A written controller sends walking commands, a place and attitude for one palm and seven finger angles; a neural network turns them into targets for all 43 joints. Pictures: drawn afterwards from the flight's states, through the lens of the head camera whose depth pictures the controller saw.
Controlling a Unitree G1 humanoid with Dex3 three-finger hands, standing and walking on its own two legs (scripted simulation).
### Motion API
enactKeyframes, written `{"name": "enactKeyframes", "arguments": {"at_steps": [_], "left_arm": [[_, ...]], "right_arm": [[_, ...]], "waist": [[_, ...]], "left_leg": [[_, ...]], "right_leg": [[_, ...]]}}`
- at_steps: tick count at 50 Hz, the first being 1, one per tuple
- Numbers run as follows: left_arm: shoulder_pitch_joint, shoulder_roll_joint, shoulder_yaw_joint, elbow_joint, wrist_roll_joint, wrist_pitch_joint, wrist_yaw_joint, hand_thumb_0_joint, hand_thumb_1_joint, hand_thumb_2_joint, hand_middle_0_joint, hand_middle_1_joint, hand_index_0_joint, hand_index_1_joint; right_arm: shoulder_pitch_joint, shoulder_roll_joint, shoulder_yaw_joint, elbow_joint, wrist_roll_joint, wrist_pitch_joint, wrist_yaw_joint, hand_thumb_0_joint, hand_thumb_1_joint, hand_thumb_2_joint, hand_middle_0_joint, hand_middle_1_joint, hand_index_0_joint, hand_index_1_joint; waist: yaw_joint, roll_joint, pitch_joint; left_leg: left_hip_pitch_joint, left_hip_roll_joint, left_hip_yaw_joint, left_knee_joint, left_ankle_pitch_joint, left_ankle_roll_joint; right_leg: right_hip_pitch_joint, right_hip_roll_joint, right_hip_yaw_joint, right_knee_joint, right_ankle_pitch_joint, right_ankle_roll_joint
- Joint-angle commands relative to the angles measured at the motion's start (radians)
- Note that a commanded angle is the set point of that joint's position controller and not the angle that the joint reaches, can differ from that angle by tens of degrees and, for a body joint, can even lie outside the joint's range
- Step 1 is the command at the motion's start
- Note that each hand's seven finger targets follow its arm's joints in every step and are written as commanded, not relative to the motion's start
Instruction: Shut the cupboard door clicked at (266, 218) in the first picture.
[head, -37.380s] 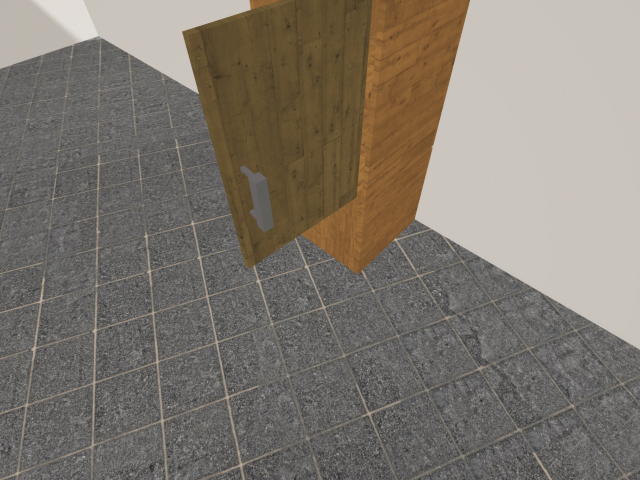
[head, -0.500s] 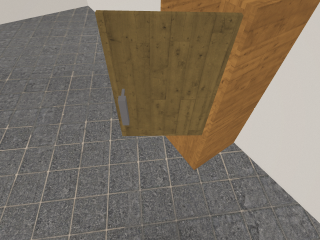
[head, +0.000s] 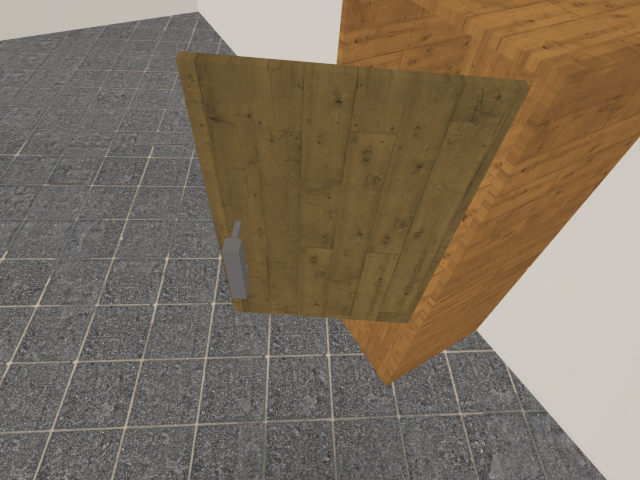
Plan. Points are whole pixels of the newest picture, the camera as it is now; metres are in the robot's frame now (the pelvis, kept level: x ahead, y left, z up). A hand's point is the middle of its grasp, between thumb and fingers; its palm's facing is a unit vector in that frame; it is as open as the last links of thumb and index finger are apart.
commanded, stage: come to a stop and stand still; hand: left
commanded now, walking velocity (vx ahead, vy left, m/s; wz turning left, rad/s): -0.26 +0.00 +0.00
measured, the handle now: (239, 260) +0.47 +0.18 -0.09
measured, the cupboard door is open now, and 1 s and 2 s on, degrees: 57 57 57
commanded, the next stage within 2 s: look again from close up in 0.94 s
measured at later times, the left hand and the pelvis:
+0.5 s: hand out of the picture +0.05 +0.20 -0.18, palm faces +0.03 -0.97 -0.25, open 7.4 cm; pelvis +0.00 +0.01 +0.00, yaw +0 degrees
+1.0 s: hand out of the picture -0.04 +0.22 -0.17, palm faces -0.02 -0.98 -0.21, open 7.4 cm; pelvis -0.05 +0.04 +0.00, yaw -1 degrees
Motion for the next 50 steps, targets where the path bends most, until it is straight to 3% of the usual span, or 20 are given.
{"name": "enactKeyframes", "arguments": {"at_steps": [1,4,6,7,9,11,15,17,19,20,21,23,24,25,26,27,30,32,35,50], "left_arm": [[0.098,0.096,0.025,-0.053,0.009,-0.003,0.008,0.0,0.9,0.9,-0.2,-0.3,-0.2,-0.3],[0.058,0.134,0.037,-0.094,0.016,-0.002,0.007,0.0,0.9,0.9,-0.2,-0.3,-0.2,-0.3],[0.05,0.164,0.044,-0.107,0.021,-0.01,0.011,0.0,0.9,0.9,-0.2,-0.3,-0.2,-0.3],[0.049,0.177,0.046,-0.108,0.019,-0.014,0.012,0.0,0.9,0.9,-0.2,-0.3,-0.2,-0.3],[0.05,0.179,0.046,-0.109,0.022,-0.017,0.018,0.0,0.9,0.9,-0.2,-0.3,-0.2,-0.3],[0.028,0.185,0.052,-0.117,0.024,-0.016,0.023,0.0,0.9,0.9,-0.2,-0.3,-0.2,-0.3],[0.012,0.214,0.063,-0.13,0.022,-0.015,0.023,0.0,0.9,0.9,-0.2,-0.3,-0.2,-0.3],[-0.012,0.218,0.066,-0.133,0.019,-0.014,0.023,0.0,0.9,0.9,-0.2,-0.3,-0.2,-0.3],[-0.031,0.199,0.057,-0.128,0.006,-0.012,0.022,0.0,0.9,0.9,-0.2,-0.3,-0.2,-0.3],[0.045,0.181,0.036,-0.149,0.001,-0.052,0.059,0.0,0.9,0.9,-0.2,-0.3,-0.2,-0.3],[0.022,0.202,0.038,-0.168,0.006,-0.056,0.057,0.0,0.9,0.9,-0.2,-0.3,-0.2,-0.3],[0.018,0.187,0.032,-0.198,0.011,-0.043,0.049,0.0,0.9,0.9,-0.2,-0.3,-0.2,-0.3],[0.002,0.175,0.027,-0.209,0.009,-0.036,0.045,0.0,0.9,0.9,-0.2,-0.3,-0.2,-0.3],[-0.008,0.149,0.019,-0.218,0.008,-0.024,0.04,0.0,0.9,0.9,-0.2,-0.3,-0.2,-0.3],[-0.016,0.134,0.012,-0.222,0.009,-0.016,0.035,0.0,0.9,0.9,-0.2,-0.3,-0.2,-0.3],[-0.008,0.135,0.008,-0.22,0.008,-0.011,0.03,0.0,0.9,0.9,-0.2,-0.3,-0.2,-0.3],[0.021,0.148,0.0,-0.21,0.01,-0.01,0.017,0.0,0.9,0.9,-0.2,-0.3,-0.2,-0.3],[0.012,0.159,-0.001,-0.212,0.011,-0.014,0.013,0.0,0.9,0.9,-0.2,-0.3,-0.2,-0.3],[0.015,0.152,-0.004,-0.219,0.014,-0.008,0.008,0.0,0.9,0.9,-0.2,-0.3,-0.2,-0.3],[0.092,0.127,-0.024,-0.12,0.011,-0.031,0.005,0.0,0.9,0.9,-0.2,-0.3,-0.2,-0.3]], "right_arm": [[0.044,-0.187,-0.057,-0.022,0.012,0.021,-0.013,0.0,-0.9,-0.9,0.2,0.3,0.2,0.3],[0.016,-0.173,-0.073,-0.052,0.008,0.044,0.001,0.0,-0.9,-0.9,0.2,0.3,0.2,0.3],[0.035,-0.134,-0.073,-0.058,0.007,0.055,0.009,0.0,-0.9,-0.9,0.2,0.3,0.2,0.3],[0.027,-0.121,-0.069,-0.063,0.006,0.06,0.013,0.0,-0.9,-0.9,0.2,0.3,0.2,0.3],[-0.01,-0.113,-0.069,-0.079,0.007,0.07,0.015,0.0,-0.9,-0.9,0.2,0.3,0.2,0.3],[-0.024,-0.114,-0.063,-0.084,0.011,0.071,0.013,0.0,-0.9,-0.9,0.2,0.3,0.2,0.3],[-0.025,-0.125,-0.055,-0.088,0.011,0.063,0.021,0.0,-0.9,-0.9,0.2,0.3,0.2,0.3],[0.013,-0.12,-0.051,-0.076,0.011,0.056,0.022,0.0,-0.9,-0.9,0.2,0.3,0.2,0.3],[0.073,-0.129,-0.047,-0.048,0.006,0.043,0.024,0.0,-0.9,-0.9,0.2,0.3,0.2,0.3],[0.035,-0.191,-0.065,-0.127,0.009,0.012,0.026,0.0,-0.9,-0.9,0.2,0.3,0.2,0.3],[0.064,-0.182,-0.055,-0.154,0.01,0.005,0.025,0.0,-0.9,-0.9,0.2,0.3,0.2,0.3],[0.114,-0.167,-0.059,-0.154,0.002,0.007,0.018,0.0,-0.9,-0.9,0.2,0.3,0.2,0.3],[0.114,-0.18,-0.062,-0.16,0.005,0.012,0.016,0.0,-0.9,-0.9,0.2,0.3,0.2,0.3],[0.109,-0.194,-0.061,-0.169,0.003,0.015,0.015,0.0,-0.9,-0.9,0.2,0.3,0.2,0.3],[0.086,-0.196,-0.056,-0.177,-0.001,0.01,0.014,0.0,-0.9,-0.9,0.2,0.3,0.2,0.3],[0.061,-0.197,-0.051,-0.188,-0.002,0.01,0.013,0.0,-0.9,-0.9,0.2,0.3,0.2,0.3],[0.047,-0.179,-0.04,-0.196,-0.001,0.006,0.022,0.0,-0.9,-0.9,0.2,0.3,0.2,0.3],[0.063,-0.181,-0.04,-0.186,-0.002,0.005,0.027,0.0,-0.9,-0.9,0.2,0.3,0.2,0.3],[0.074,-0.187,-0.048,-0.175,-0.006,0.005,0.033,0.0,-0.9,-0.9,0.2,0.3,0.2,0.3],[0.12,-0.173,-0.029,-0.062,0.005,-0.01,0.032,0.0,-0.9,-0.9,0.2,0.3,0.2,0.3]], "waist": [[-0.002,0.114,-0.088],[-0.014,0.048,-0.103],[-0.021,-0.086,-0.107],[-0.014,-0.123,-0.099],[0.007,-0.131,-0.076],[0.007,-0.098,-0.061],[0.017,-0.119,-0.09],[0.002,-0.11,-0.109],[-0.026,-0.079,-0.124],[-0.022,0.117,-0.215],[-0.039,0.167,-0.244],[-0.033,0.146,-0.264],[-0.033,0.147,-0.22],[-0.029,0.15,-0.16],[-0.014,0.195,-0.093],[-0.002,0.174,-0.03],[0.0,0.107,-0.005],[-0.013,0.044,-0.038],[-0.016,0.067,0.001],[-0.019,0.064,-0.024]], "left_leg": [[0.158,0.204,-0.176,-0.089,0.661,0.067],[0.111,0.126,-0.124,-0.03,0.373,0.007],[0.062,0.043,-0.057,0.081,0.22,-0.035],[-0.002,0.0,-0.052,0.145,0.003,-0.052],[-0.115,-0.028,-0.102,0.318,-0.282,-0.061],[-0.163,-0.029,-0.135,0.39,-0.299,-0.065],[-0.151,-0.03,-0.125,0.264,-0.242,-0.077],[-0.082,-0.027,-0.106,0.083,-0.146,-0.077],[0.114,-0.009,-0.109,-0.154,0.156,-0.066],[0.17,0.046,-0.073,-0.003,0.283,-0.051],[0.138,0.07,-0.099,0.038,0.491,-0.033],[0.152,0.082,-0.137,0.078,0.666,-0.006],[0.178,0.108,-0.174,0.048,0.745,0.013],[0.158,0.145,-0.215,-0.005,0.741,0.041],[0.117,0.161,-0.232,-0.049,0.741,0.064],[0.052,0.153,-0.241,-0.08,0.609,0.071],[-0.028,0.084,-0.236,-0.142,0.156,0.033],[-0.015,0.072,-0.224,-0.155,0.042,0.027],[-0.066,0.084,-0.263,-0.25,-0.203,0.028],[0.014,0.076,-0.225,-0.272,-0.105,0.016]], "right_leg": [[-0.03,-0.035,0.058,-0.143,0.329,-0.016],[-0.038,-0.104,0.134,-0.154,0.573,-0.056],[0.0,-0.202,0.219,-0.185,0.812,-0.114],[0.038,-0.253,0.254,-0.202,0.968,-0.153],[0.094,-0.312,0.282,-0.217,1.141,-0.222],[0.131,-0.308,0.266,-0.206,1.15,-0.242],[0.208,-0.279,0.218,-0.191,1.076,-0.22],[0.205,-0.256,0.198,-0.161,1.0,-0.193],[0.097,-0.195,0.157,-0.111,0.798,-0.117],[0.09,-0.163,0.189,-0.056,1.033,-0.062],[0.114,-0.168,0.13,-0.033,1.013,-0.053],[0.07,-0.128,0.075,0.048,0.864,-0.053],[0.0,-0.087,0.049,0.043,0.608,-0.05],[-0.049,-0.043,0.026,0.017,0.292,-0.042],[-0.068,-0.018,0.024,-0.006,0.137,-0.035],[-0.06,-0.015,0.029,-0.036,0.104,-0.035],[-0.035,-0.042,0.092,-0.137,0.193,-0.049],[-0.032,-0.049,0.097,-0.141,0.204,-0.046],[-0.059,-0.036,0.079,-0.138,0.134,-0.037],[-0.048,-0.071,0.105,-0.219,0.22,-0.032]]}}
